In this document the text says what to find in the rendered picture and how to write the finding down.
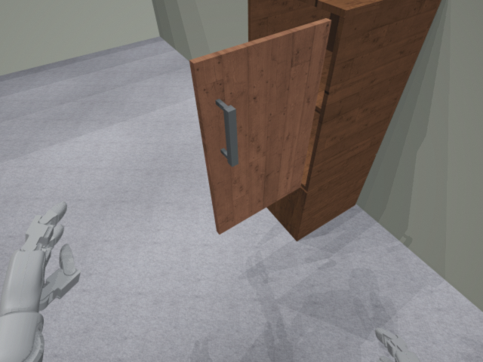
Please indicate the robot left hand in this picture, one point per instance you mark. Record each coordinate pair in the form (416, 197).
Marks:
(23, 286)

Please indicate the handle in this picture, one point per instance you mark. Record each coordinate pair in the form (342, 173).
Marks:
(231, 152)

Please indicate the robot left forearm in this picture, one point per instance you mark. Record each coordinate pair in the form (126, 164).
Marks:
(21, 338)

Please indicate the robot right hand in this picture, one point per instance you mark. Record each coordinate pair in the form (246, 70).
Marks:
(397, 347)

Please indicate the cupboard door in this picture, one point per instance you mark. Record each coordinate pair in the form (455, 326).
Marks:
(273, 83)

